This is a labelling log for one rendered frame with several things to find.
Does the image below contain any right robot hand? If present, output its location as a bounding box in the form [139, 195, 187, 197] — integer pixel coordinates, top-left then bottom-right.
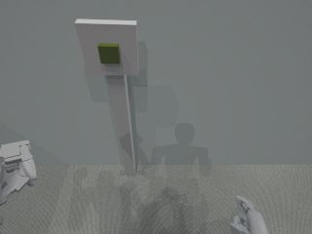
[230, 195, 269, 234]

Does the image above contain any panel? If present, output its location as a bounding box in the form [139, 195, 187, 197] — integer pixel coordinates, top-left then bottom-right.
[74, 19, 139, 176]

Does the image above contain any button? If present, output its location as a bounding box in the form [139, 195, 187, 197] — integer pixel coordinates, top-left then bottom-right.
[97, 43, 121, 64]

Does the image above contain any left robot hand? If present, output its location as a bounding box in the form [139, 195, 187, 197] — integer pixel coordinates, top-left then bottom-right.
[0, 140, 37, 206]

